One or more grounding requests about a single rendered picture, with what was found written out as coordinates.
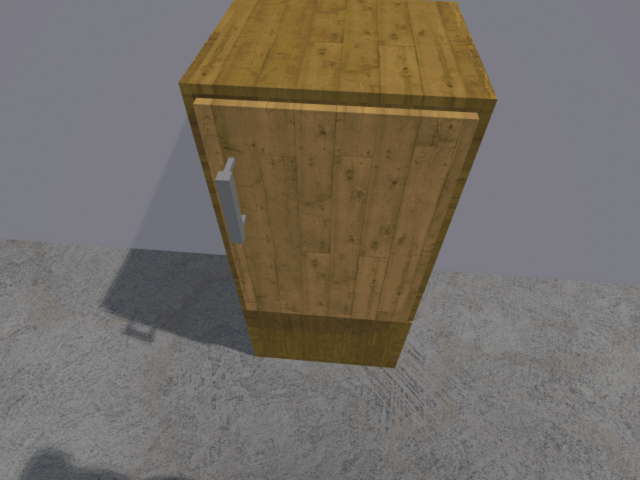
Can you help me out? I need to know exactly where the handle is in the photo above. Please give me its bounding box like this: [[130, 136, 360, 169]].
[[215, 157, 247, 244]]

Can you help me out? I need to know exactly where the cupboard door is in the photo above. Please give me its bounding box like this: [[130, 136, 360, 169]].
[[193, 98, 479, 323]]

